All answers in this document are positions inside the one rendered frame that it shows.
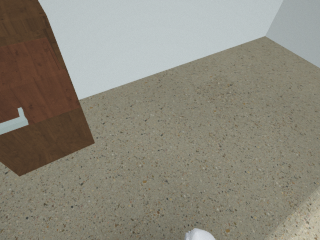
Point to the robot right thigh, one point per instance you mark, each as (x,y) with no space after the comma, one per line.
(198,234)

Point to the drawer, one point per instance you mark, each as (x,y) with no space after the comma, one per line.
(32,78)

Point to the handle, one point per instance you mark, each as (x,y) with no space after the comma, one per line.
(15,123)

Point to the cabinet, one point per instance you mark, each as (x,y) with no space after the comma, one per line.
(34,146)

